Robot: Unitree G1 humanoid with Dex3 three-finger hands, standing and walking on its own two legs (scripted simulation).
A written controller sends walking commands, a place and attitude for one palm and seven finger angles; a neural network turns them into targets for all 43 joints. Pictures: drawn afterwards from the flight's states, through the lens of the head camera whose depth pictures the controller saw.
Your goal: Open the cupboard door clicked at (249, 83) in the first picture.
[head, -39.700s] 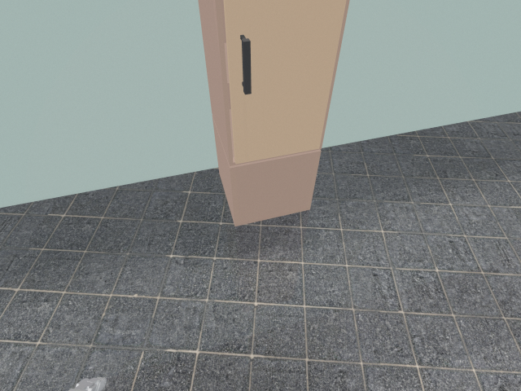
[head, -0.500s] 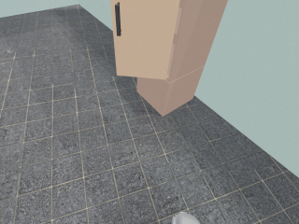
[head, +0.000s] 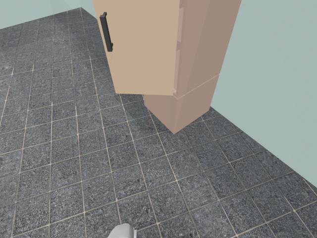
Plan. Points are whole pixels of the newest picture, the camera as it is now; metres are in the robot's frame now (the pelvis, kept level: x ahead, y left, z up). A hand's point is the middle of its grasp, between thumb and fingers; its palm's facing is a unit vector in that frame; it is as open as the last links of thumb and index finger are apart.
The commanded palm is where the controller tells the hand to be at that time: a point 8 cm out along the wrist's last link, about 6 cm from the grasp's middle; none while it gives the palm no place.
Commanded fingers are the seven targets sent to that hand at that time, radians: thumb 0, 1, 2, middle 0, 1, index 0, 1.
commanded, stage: take the last steps up to it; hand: left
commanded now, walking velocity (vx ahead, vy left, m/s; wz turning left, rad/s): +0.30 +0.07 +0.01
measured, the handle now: (107, 32) +0.91 +0.26 +0.05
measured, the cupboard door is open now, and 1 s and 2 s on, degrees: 49 49 49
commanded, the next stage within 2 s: come to a stop and stand still in 0.70 s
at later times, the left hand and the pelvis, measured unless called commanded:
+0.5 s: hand (82, 232) +0.17 +0.24 -0.18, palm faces +0.04 -0.99 -0.15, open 7.4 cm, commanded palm none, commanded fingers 0.00 0.90 0.90 -0.20 -0.30 -0.20 -0.30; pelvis +0.17 +0.07 +0.00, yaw -3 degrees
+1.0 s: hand (105, 164) +0.38 +0.21 -0.17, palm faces -0.01 -0.97 -0.23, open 7.1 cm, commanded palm none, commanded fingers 0.00 0.90 0.90 -0.20 -0.30 -0.20 -0.30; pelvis +0.30 +0.03 +0.00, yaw -3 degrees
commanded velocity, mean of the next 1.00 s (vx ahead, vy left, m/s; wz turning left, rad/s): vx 0.13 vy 0.04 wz -0.02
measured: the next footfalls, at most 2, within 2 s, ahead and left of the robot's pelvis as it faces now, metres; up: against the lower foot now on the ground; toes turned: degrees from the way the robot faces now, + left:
left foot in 0.28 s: +0.23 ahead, +0.16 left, +0.00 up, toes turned +6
right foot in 0.76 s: +0.34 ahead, -0.07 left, +0.00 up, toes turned -10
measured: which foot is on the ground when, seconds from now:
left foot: up 0.00-0.26, down 0.28-0.78, up 0.80-1.00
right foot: down 0.00-0.30, up 0.32-0.74, down 0.76-1.00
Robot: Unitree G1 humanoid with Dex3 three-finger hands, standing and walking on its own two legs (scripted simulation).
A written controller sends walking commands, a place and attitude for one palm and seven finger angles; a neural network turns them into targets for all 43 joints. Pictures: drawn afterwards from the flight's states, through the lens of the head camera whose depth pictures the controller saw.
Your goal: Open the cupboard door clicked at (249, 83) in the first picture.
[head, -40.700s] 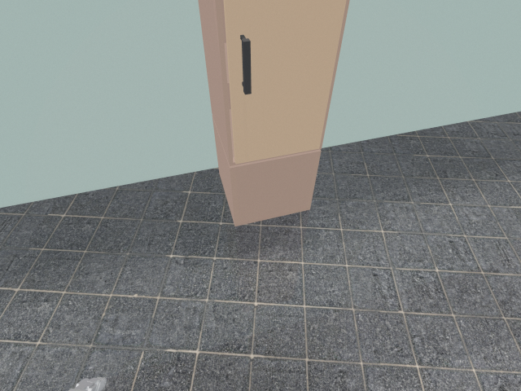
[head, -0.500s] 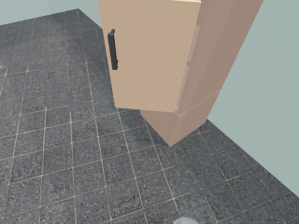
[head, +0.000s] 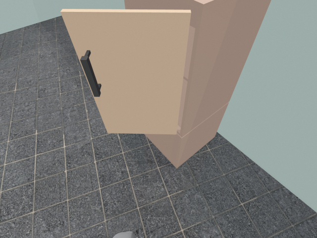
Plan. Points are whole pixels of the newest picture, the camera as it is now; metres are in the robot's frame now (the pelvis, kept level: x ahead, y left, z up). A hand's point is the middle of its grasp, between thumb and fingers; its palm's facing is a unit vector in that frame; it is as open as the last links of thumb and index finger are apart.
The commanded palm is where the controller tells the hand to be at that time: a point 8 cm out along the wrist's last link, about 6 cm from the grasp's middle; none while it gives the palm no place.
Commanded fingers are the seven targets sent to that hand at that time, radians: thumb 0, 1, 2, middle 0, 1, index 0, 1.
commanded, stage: come to a stop and stand still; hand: left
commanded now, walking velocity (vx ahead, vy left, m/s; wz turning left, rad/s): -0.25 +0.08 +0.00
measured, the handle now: (92, 74) +0.60 +0.26 +0.05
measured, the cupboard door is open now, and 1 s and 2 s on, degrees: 49 49 49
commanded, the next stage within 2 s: look again from close up in 0.84 s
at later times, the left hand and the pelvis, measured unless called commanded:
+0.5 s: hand out of the picture +0.01 +0.22 -0.18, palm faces +0.00 -0.98 -0.22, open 7.4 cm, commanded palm none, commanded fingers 0.00 0.90 0.90 -0.20 -0.30 -0.20 -0.30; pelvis -0.03 +0.02 +0.00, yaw -2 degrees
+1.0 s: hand out of the picture -0.03 +0.17 -0.19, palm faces +0.01 -0.99 -0.16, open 7.4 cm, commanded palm none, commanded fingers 0.00 0.90 0.90 -0.20 -0.30 -0.20 -0.30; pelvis -0.02 +0.01 -0.01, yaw -2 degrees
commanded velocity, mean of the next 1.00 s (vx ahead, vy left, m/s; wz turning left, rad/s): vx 0.00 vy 0.00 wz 0.00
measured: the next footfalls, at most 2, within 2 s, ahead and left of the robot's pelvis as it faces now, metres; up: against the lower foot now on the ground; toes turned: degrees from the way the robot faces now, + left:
left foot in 0.12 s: +0.10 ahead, +0.13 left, +0.00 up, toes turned +4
right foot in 0.56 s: -0.05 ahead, -0.11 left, +0.00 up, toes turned -4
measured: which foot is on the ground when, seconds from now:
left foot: up 0.00-0.10, down 0.12-0.58, up 0.60-0.76, down 0.78-1.00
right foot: down 0.00-0.14, up 0.16-0.54, down 0.56-1.00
